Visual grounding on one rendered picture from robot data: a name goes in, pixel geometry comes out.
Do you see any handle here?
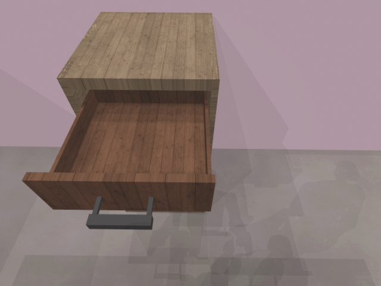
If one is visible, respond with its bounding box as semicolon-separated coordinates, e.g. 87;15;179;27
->
86;196;154;230

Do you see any drawer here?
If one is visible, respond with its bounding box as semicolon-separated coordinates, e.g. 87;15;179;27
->
22;89;216;212

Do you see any cabinet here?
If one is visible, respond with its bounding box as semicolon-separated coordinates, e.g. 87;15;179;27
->
57;12;220;213

